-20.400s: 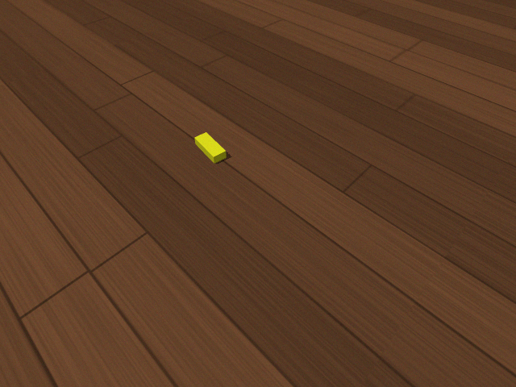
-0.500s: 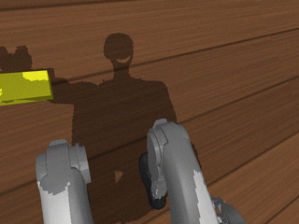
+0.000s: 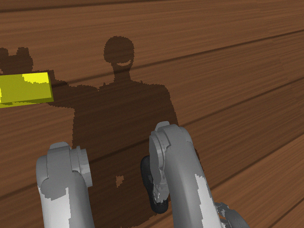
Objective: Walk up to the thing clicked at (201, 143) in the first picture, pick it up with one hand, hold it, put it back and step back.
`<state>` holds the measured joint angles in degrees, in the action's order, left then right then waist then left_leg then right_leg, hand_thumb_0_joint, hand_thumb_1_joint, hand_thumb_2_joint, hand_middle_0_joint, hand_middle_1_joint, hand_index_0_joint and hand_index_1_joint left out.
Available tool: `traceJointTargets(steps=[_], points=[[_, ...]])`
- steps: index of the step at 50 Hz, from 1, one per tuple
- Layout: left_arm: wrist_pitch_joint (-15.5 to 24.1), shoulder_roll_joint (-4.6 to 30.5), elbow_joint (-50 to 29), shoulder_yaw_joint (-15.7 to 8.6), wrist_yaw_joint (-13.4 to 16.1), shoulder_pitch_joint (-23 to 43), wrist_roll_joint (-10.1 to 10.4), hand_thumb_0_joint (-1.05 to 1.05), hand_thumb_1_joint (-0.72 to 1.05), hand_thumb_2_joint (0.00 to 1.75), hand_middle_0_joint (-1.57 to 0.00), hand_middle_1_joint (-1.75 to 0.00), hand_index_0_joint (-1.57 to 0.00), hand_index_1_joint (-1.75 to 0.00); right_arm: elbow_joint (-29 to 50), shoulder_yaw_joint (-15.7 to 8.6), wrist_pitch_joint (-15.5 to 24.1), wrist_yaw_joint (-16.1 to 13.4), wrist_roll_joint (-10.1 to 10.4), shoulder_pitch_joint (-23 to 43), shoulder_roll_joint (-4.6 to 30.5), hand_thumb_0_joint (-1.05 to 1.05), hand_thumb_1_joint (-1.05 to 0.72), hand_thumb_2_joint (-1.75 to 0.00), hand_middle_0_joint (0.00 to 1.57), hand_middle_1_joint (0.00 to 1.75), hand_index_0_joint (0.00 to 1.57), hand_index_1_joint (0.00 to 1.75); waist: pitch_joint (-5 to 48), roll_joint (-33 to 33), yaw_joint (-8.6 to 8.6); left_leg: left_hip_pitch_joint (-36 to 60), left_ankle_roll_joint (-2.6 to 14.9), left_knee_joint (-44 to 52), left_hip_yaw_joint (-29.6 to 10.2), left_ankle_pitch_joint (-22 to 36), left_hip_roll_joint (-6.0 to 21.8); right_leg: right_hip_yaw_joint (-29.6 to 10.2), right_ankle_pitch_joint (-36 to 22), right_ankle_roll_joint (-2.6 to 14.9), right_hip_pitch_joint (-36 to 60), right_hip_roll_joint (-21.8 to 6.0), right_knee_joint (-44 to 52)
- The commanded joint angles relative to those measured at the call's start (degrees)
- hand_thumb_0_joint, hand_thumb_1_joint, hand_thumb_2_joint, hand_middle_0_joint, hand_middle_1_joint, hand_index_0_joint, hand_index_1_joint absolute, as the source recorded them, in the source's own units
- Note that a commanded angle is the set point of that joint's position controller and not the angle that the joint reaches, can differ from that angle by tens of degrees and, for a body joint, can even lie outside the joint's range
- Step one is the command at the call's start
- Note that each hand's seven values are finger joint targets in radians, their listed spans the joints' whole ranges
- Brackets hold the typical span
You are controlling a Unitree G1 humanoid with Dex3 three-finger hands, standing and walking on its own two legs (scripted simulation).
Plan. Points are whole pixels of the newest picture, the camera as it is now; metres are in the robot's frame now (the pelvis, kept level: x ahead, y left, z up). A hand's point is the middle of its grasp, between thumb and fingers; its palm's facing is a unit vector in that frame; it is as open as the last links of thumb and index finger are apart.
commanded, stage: rise first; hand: left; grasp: from above
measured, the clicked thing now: (12, 91) +0.49 +0.30 -0.30
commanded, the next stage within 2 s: approach in 0.08 s
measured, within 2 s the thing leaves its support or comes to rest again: neither
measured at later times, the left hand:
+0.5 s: hand out of the picture +0.48 +0.30 -0.17, palm faces -0.43 -0.05 -0.90, open 14.1 cm
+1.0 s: hand out of the picture +0.48 +0.32 -0.17, palm faces -0.49 -0.08 -0.87, open 14.1 cm
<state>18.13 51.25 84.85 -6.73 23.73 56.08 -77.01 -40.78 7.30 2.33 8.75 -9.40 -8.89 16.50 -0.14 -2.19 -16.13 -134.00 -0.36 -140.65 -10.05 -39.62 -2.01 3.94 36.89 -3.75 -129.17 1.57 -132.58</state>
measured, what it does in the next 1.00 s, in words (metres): stands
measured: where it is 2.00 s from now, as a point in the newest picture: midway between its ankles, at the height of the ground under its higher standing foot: (120, 207)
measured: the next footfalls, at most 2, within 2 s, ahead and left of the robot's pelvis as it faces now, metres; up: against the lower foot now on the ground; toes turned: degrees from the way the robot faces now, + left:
none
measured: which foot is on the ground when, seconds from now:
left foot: down 0.00-1.00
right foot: down 0.00-1.00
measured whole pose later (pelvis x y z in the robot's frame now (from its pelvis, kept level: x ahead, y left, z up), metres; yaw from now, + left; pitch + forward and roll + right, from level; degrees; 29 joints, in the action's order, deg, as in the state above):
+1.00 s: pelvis +0.00 -0.01 +0.00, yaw +0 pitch +32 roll -10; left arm 13.3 52.5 84.3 -4.7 16.3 60.3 -71.0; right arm -37.8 9.2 2.7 8.1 -9.1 -10.3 17.9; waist -3.0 -1.3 -17.4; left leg -134.2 -1.3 -140.5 -10.4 -39.1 -1.9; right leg 4.1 36.0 -4.0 -130.2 1.7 -132.8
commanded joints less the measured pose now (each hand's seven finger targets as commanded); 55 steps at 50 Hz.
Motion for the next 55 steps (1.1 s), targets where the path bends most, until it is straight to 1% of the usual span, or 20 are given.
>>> traceJointTargets(steps=[1,5,9,12,13,16,17,23,28,30,35,38,39,41,43,45,49,52,53,55], points=[[-1.0,14.0,-7.9,-1.0,1.8,17.0,1.6,0.00,-0.58,1.06,-0.07,-0.99,-0.05,-1.01,-0.1,-5.4,0.2,-1.0,0.5,-11.1,16.0,0.00,-0.90,-0.90,0.20,0.30,0.20,0.30,37.9,23.9,-0.51,32.7,1.18,17.2,5.1,9.8,0.9,7.1,-10.3,5.56,14.7,1.0,10.6],[-1.6,13.5,-6.6,-0.4,1.0,16.4,1.3,0.00,-0.58,1.05,-0.07,-0.99,-0.05,-1.01,-0.1,-4.9,0.1,-0.9,0.5,-11.9,15.7,0.00,-0.90,-0.90,0.20,0.30,0.20,0.30,37.9,22.8,-0.66,31.7,1.47,16.6,5.8,10.5,0.5,6.6,-11.0,5.56,16.4,1.1,11.1],[-1.4,13.2,-6.1,-0.7,0.2,15.2,2.4,0.00,-0.61,1.11,-0.08,-0.96,-0.03,-1.01,0.1,-5.0,0.1,-0.8,0.6,-12.0,15.9,0.00,-0.91,-0.90,0.20,0.30,0.20,0.30,36.9,20.6,-0.95,29.3,1.75,15.7,6.2,10.8,0.3,6.4,-11.3,5.44,17.9,0.9,11.8],[-0.9,14.1,-9.7,-1.2,-0.4,17.1,2.6,0.00,-0.56,1.03,-0.07,-1.04,-0.07,-1.04,0.8,-5.5,0.1,-0.9,0.7,-12.1,16.3,0.00,-0.90,-0.90,0.20,0.30,0.20,0.30,37.2,22.8,-0.77,32.0,1.25,16.8,5.3,10.7,0.5,6.8,-10.5,5.73,15.9,0.8,11.5],[-0.7,13.0,-10.4,0.0,-0.7,17.6,2.3,0.00,-0.57,1.04,-0.07,-1.04,-0.06,-1.05,0.8,-5.2,0.1,-0.9,0.8,-12.0,15.6,0.00,-0.91,-0.90,0.20,0.30,0.20,0.30,38.3,23.8,-0.49,32.2,1.24,17.0,5.6,10.1,0.6,6.6,-10.2,5.84,16.4,1.0,11.6],[-0.4,10.6,-12.1,1.3,-0.4,20.5,2.9,0.00,-0.57,1.03,-0.07,-1.05,-0.06,-1.05,0.7,-5.7,0.1,-0.9,0.9,-12.3,16.0,0.00,-0.91,-0.90,0.20,0.30,0.20,0.30,37.4,23.3,-2.18,31.9,1.24,16.6,5.5,8.8,0.7,6.7,-9.5,5.80,15.3,0.9,12.0],[-0.2,9.8,-13.8,2.1,-0.3,23.2,2.9,0.00,-0.57,1.04,-0.07,-1.04,-0.06,-1.04,0.3,-5.6,0.1,-1.0,0.8,-12.9,15.5,0.00,-0.90,-0.90,0.20,0.30,0.20,0.30,40.1,23.5,-2.82,33.3,1.30,16.5,5.5,9.4,0.9,6.6,-10.3,5.59,16.2,1.1,11.9],[-1.5,5.2,-4.6,6.1,1.7,27.1,1.5,0.00,-0.57,1.04,-0.07,-1.05,-0.06,-1.05,-0.9,-4.3,0.7,-1.5,0.3,-14.1,15.7,0.00,-0.90,-0.90,0.20,0.30,0.20,0.30,34.7,21.8,-6.02,30.5,1.38,16.0,5.0,8.2,0.9,7.6,-10.0,5.67,13.3,1.4,11.8],[-4.8,9.2,1.3,4.2,3.6,27.1,-1.0,0.00,-0.55,1.04,-0.07,-1.06,-0.07,-1.06,0.4,-3.2,1.2,-1.3,-0.1,-14.0,16.7,0.00,-0.90,-0.90,0.20,0.30,0.20,0.30,35.0,25.3,-5.33,32.6,0.76,16.5,5.0,11.7,1.0,7.6,-12.7,5.80,13.5,1.0,10.1],[-6.0,12.2,-0.2,2.4,4.2,26.1,-1.2,0.00,-0.56,1.04,-0.08,-1.05,-0.07,-1.06,1.5,-2.5,1.1,-1.2,0.0,-13.8,16.6,0.00,-0.91,-0.90,0.20,0.30,0.20,0.30,38.3,27.0,-3.84,32.5,0.99,16.7,6.0,12.9,0.6,7.2,-13.7,5.94,16.9,1.2,10.3],[-8.9,16.2,-3.7,-1.2,3.9,20.9,1.2,0.00,-0.57,1.05,-0.08,-1.02,-0.07,-1.03,3.4,-2.3,1.2,-0.8,1.1,-12.3,16.5,0.00,-0.90,-0.90,0.20,0.30,0.20,0.30,42.5,25.6,-1.08,31.2,1.85,15.9,7.1,14.6,0.6,6.0,-15.4,5.75,21.7,1.4,10.5],[-9.6,17.6,-5.7,-2.4,2.4,19.5,3.6,0.00,-0.56,1.04,-0.08,-1.01,-0.07,-1.02,3.6,-2.4,1.0,-0.8,1.5,-12.2,16.4,0.00,-0.90,-0.90,0.20,0.30,0.20,0.30,42.5,22.6,-1.14,27.4,2.52,15.1,7.6,13.6,0.6,5.2,-15.1,5.25,24.5,1.4,11.1],[-9.6,17.1,-5.6,-1.8,1.7,19.1,4.4,0.00,-0.57,1.05,-0.08,-1.01,-0.06,-1.02,3.4,-2.3,0.8,-0.9,1.6,-11.9,16.2,0.00,-0.90,-0.90,0.20,0.30,0.20,0.30,41.5,22.1,-1.00,26.0,2.65,14.8,7.6,12.8,0.8,5.1,-14.6,5.13,24.7,1.5,11.4],[-9.0,15.1,-6.1,-0.3,-0.6,19.4,5.5,0.00,-0.58,1.04,-0.07,-1.02,-0.06,-1.02,3.0,-2.6,0.8,-1.1,1.7,-12.5,16.6,0.00,-0.90,-0.90,0.20,0.30,0.20,0.30,37.9,18.4,-3.00,22.8,3.01,13.6,7.3,10.4,0.8,5.1,-12.2,5.21,23.5,1.6,12.5],[-7.6,17.6,-8.9,-2.3,-2.7,20.5,6.2,0.00,-0.59,1.04,-0.07,-1.02,-0.06,-1.03,4.7,-3.1,1.0,-1.5,1.3,-12.3,17.3,0.00,-0.91,-0.90,0.20,0.30,0.20,0.30,37.3,16.4,-3.67,20.9,3.16,12.9,7.3,9.1,0.7,4.8,-10.5,5.01,25.3,1.4,13.2],[-5.5,14.7,-10.2,-0.8,-4.6,21.6,7.4,0.00,-0.58,1.04,-0.08,-1.03,-0.07,-1.04,3.4,-3.4,0.7,-1.6,0.8,-13.1,16.8,0.00,-0.91,-0.90,0.20,0.30,0.20,0.30,38.1,16.5,-4.14,21.7,2.62,13.2,6.8,8.1,0.9,5.0,-9.0,5.11,25.3,1.5,13.7],[-1.6,8.4,-10.2,3.7,-7.5,22.6,6.7,0.00,-0.59,1.06,-0.07,-1.06,-0.06,-1.06,0.9,-3.9,-0.2,-1.7,0.2,-16.9,17.5,0.00,-0.91,-0.90,0.20,0.30,0.20,0.30,36.1,18.4,-6.86,25.7,1.48,13.0,5.4,9.3,1.3,7.0,-9.6,5.54,21.5,1.5,13.8],[0.3,7.6,-10.8,6.7,-7.1,24.7,5.1,0.00,-0.55,1.14,-0.10,-1.12,-0.09,-1.13,1.2,-2.6,-0.6,-1.6,0.1,-16.0,16.5,0.00,-0.91,-0.90,0.20,0.30,0.20,0.30,35.2,20.6,-5.76,29.3,0.80,13.3,5.0,10.1,1.2,8.0,-9.3,6.03,19.0,1.6,13.1],[0.8,8.3,-11.6,6.5,-6.3,25.4,4.7,0.00,-0.53,1.10,-0.09,-1.11,-0.09,-1.11,1.4,-2.5,-0.8,-1.5,-0.1,-15.8,17.0,0.00,-0.91,-0.90,0.20,0.30,0.20,0.30,35.6,21.3,-5.47,30.4,0.56,13.7,4.6,10.4,1.1,8.4,-9.2,6.17,18.2,1.6,12.8],[1.1,12.5,-10.5,3.2,-3.7,23.6,3.3,0.00,-0.55,1.03,-0.07,-1.07,-0.08,-1.06,2.2,-3.2,-1.1,-1.6,-0.2,-15.0,18.7,0.00,-0.90,-0.90,0.20,0.30,0.20,0.30,36.7,23.9,-3.57,32.4,0.14,14.3,4.9,11.8,0.8,8.5,-10.4,6.35,18.5,1.4,11.7]])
